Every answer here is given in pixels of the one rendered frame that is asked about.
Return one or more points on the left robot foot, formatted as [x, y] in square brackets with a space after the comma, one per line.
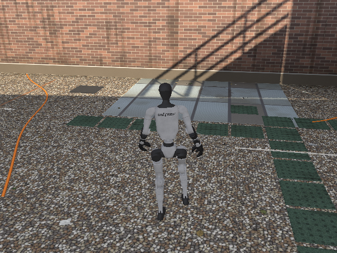
[160, 215]

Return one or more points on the right robot hand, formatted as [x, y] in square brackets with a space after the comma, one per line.
[199, 149]

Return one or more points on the robot left forearm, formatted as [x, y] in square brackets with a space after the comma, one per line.
[142, 137]

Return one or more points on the robot left upper arm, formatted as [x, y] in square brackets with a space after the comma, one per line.
[147, 120]

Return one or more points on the left robot shin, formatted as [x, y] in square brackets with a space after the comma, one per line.
[159, 196]

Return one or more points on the left robot hand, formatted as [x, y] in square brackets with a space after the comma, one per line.
[141, 146]

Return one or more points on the robot right upper arm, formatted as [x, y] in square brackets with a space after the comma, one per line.
[186, 118]

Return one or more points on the robot right forearm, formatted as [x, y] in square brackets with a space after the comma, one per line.
[195, 138]

